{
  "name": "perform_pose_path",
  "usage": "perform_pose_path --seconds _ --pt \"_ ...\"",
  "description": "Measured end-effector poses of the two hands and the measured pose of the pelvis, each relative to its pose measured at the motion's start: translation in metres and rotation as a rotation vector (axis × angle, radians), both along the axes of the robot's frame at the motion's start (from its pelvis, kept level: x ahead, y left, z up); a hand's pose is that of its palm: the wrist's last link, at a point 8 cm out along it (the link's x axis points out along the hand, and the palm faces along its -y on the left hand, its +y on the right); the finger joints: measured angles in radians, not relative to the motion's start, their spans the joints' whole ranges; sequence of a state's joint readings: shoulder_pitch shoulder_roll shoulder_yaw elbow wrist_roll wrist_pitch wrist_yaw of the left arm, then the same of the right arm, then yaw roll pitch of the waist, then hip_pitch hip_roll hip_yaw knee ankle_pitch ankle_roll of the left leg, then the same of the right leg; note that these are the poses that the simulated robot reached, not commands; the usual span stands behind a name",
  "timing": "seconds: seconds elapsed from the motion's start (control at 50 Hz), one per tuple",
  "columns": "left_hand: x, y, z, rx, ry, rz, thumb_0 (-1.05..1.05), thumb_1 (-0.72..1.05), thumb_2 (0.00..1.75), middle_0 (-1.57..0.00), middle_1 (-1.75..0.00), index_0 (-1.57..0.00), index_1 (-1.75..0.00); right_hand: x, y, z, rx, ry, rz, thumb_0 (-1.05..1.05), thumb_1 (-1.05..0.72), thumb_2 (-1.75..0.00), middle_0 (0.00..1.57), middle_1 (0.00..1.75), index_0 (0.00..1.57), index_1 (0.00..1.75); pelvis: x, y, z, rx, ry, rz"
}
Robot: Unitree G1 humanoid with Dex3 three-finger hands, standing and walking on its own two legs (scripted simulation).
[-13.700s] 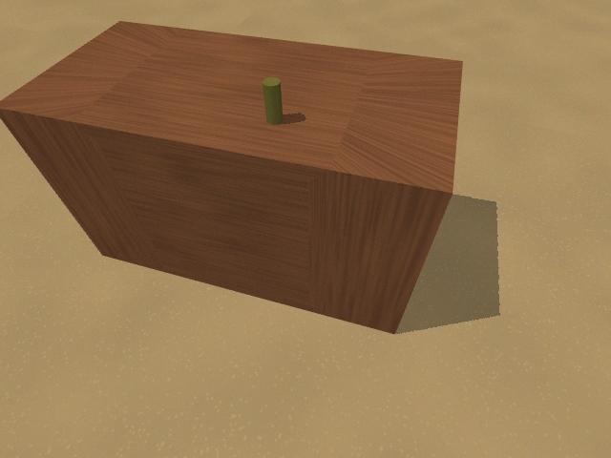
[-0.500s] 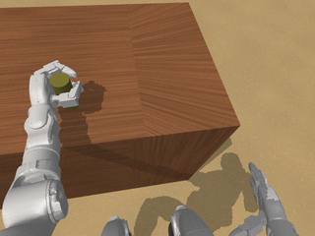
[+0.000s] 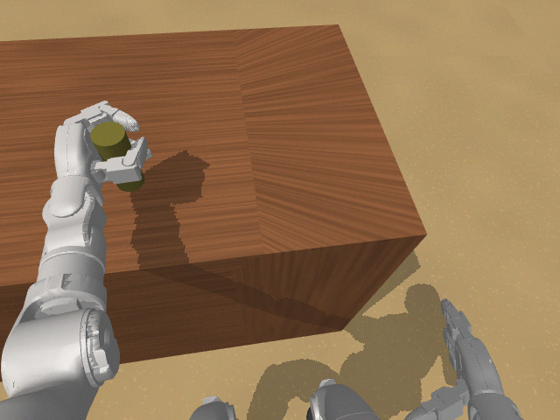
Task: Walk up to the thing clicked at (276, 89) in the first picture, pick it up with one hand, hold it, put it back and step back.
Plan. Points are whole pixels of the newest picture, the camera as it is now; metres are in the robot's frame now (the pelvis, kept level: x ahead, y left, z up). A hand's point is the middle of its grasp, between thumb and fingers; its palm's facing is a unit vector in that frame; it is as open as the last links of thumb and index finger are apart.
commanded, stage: settle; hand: left
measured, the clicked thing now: (120, 159) +0.48 +0.18 +0.08
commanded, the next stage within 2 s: lift in 0.18 s
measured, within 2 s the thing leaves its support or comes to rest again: neither
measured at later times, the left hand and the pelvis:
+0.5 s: hand (121, 135) +0.48 +0.16 +0.12, palm faces +0.01 -1.00 +0.00, open 5.5 cm; pelvis +0.00 +0.00 +0.01, yaw +0 degrees
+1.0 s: hand (85, 132) +0.42 +0.17 +0.19, palm faces +0.05 -1.00 -0.02, open 5.5 cm; pelvis +0.01 +0.00 +0.03, yaw +1 degrees
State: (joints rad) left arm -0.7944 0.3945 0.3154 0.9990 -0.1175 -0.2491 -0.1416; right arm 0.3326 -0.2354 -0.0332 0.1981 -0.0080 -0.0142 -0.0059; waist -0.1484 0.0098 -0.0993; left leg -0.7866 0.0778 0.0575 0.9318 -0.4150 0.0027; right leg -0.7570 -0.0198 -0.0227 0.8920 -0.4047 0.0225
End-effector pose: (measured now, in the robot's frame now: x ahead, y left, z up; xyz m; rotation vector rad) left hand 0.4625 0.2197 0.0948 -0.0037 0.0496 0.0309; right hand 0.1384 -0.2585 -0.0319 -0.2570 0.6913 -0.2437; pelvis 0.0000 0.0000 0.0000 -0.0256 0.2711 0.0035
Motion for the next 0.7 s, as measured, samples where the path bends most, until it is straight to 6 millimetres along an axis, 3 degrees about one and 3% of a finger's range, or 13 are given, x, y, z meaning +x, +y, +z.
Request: perform_pose_path --seconds 0.44,0.7 --pt "0.001 -0.001 0.023 0.006 -0.002 -0.014 -0.03 0.02 1.27 -1.03 -1.15 -1.06 -1.18 -0.001 -0.008 0.006 -0.010 -0.016 -0.032 -0.01 0.53 -0.05 0.05 0.05 0.05 0.05 0.001 0.000 0.009 0.001 -0.021 -0.003" --pt "-0.016 -0.002 0.053 0.010 -0.054 -0.014 -0.03 0.02 1.27 -1.03 -1.15 -1.06 -1.18 0.009 -0.007 0.008 0.022 -0.036 -0.053 -0.01 0.53 -0.05 0.05 0.05 0.05 0.05 0.011 0.002 0.018 0.003 -0.072 -0.002"
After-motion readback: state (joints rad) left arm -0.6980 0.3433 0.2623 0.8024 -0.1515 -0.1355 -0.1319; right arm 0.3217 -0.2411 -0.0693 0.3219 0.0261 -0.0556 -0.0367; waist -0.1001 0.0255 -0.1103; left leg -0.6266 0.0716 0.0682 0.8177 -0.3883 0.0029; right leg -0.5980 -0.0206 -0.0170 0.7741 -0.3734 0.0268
